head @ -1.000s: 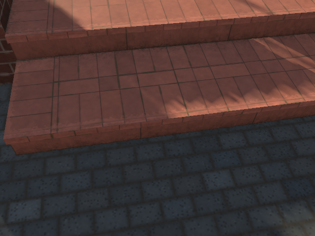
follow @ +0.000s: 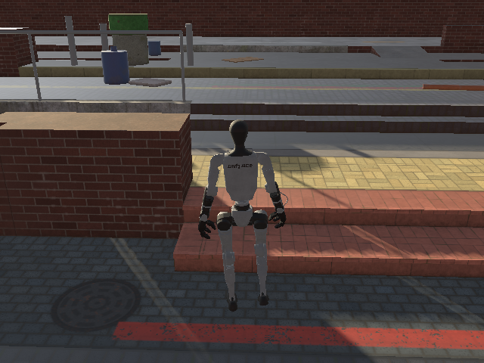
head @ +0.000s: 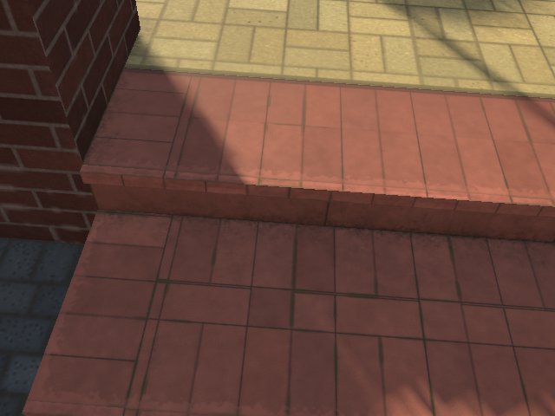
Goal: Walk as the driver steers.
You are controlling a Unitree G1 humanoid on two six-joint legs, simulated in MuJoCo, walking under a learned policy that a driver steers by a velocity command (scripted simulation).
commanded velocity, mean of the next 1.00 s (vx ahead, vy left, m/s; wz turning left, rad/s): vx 0.16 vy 0.00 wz -0.26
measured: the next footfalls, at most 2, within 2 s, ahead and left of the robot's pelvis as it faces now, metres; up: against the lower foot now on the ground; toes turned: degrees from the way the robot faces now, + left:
right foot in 0.32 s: +0.17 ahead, -0.11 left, +0.00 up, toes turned -15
left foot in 0.76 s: +0.19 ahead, +0.09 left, +0.00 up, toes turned -15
